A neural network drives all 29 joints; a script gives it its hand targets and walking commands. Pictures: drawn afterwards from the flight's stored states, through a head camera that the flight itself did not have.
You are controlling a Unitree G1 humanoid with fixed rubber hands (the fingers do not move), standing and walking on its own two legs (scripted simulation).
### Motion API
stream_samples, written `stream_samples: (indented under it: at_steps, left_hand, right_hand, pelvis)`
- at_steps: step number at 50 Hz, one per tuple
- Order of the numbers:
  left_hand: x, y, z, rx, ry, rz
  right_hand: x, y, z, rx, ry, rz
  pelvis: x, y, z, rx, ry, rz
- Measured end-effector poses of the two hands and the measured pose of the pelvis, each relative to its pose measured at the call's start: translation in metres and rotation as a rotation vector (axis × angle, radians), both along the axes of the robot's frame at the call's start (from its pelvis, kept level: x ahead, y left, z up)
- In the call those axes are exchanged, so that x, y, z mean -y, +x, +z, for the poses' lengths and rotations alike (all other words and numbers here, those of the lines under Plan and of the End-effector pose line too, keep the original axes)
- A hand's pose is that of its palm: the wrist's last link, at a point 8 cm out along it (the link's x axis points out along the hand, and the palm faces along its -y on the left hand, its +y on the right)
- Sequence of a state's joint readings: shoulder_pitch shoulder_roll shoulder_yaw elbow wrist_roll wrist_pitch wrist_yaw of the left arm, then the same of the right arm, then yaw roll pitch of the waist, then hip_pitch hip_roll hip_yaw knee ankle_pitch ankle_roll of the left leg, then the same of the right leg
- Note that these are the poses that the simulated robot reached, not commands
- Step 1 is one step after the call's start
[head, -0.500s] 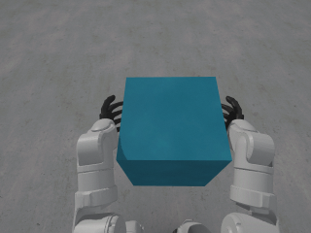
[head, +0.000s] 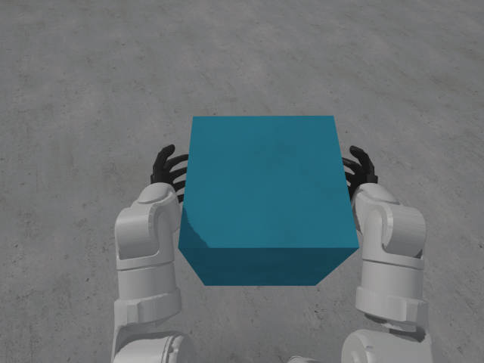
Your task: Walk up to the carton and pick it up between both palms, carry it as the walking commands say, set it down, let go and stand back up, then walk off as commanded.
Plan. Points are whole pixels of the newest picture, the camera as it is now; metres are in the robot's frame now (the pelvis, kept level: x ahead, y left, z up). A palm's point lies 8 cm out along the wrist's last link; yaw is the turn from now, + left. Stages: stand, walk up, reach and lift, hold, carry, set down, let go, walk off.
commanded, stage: carry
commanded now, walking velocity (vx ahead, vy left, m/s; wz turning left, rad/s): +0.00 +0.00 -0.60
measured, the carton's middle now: (261, 211) +0.34 +0.01 +0.05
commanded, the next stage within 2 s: none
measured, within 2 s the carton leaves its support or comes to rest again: neither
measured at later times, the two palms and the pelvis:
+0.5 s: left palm (213, 205) +0.31 +0.09 +0.10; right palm (416, 230) +0.29 -0.21 +0.10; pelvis -0.03 -0.04 -0.01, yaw -5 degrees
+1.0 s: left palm (213, 229) +0.27 +0.08 +0.11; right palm (435, 262) +0.24 -0.21 +0.11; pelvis -0.07 -0.03 -0.01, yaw -6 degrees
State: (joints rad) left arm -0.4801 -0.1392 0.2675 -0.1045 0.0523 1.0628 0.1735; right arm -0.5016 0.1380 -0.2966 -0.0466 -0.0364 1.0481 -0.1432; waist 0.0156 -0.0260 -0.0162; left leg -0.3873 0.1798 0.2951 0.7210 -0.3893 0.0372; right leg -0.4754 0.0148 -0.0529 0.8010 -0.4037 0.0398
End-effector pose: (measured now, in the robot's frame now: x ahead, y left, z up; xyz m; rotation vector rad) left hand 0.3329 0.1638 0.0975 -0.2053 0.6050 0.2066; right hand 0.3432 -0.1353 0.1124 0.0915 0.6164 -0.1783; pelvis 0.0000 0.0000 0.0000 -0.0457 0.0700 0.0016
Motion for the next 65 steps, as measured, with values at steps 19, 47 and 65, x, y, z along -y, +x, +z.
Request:
stream_samples:
  at_steps: [19, 47, 65]
  left_hand:
    - [0.060, -0.013, -0.009, -0.015, 0.043, -0.085]
    - [0.083, -0.060, 0.013, 0.021, 0.047, -0.131]
    - [0.076, -0.065, 0.008, -0.007, 0.040, -0.139]
  right_hand:
    - [0.060, -0.038, -0.022, -0.014, 0.034, -0.083]
    - [0.082, -0.099, -0.003, 0.022, 0.039, -0.124]
    - [0.075, -0.106, -0.006, -0.005, 0.033, -0.129]
  pelvis:
    - [0.027, -0.027, -0.010, -0.001, 0.036, -0.075]
    - [0.037, -0.066, -0.010, 0.058, 0.038, -0.100]
    - [0.030, -0.070, -0.009, 0.061, 0.028, -0.100]
